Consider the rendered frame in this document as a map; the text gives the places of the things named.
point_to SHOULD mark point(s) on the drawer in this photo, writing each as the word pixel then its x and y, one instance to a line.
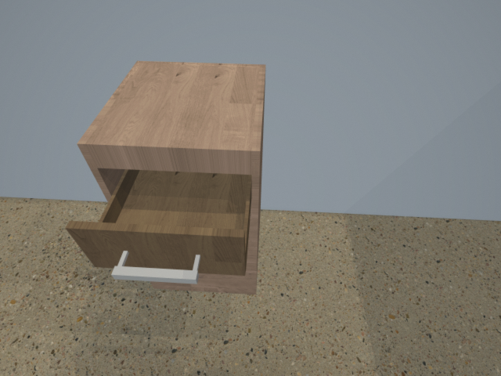
pixel 164 219

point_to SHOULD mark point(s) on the handle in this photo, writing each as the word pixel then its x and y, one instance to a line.
pixel 182 276

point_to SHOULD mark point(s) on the cabinet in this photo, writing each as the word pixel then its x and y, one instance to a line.
pixel 185 117

